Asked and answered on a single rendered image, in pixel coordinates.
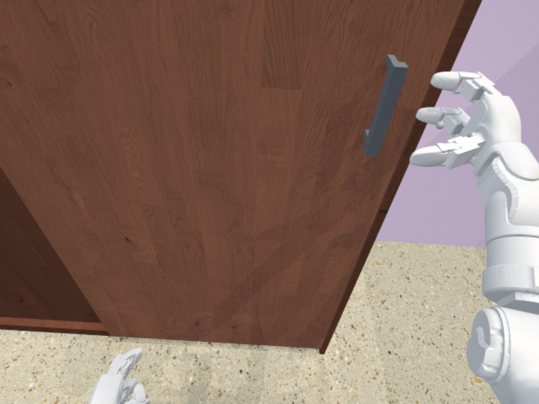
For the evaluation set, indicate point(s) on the robot left hand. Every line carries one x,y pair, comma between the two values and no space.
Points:
111,388

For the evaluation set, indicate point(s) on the robot right upper arm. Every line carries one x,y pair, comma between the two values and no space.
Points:
504,350

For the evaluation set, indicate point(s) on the right robot forearm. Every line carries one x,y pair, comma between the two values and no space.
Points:
508,183

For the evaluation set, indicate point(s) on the wardrobe door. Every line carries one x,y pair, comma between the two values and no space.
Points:
198,165
34,282

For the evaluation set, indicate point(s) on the handle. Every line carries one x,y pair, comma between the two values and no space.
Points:
396,74

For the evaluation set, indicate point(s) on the robot right hand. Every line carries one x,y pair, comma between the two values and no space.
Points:
495,120

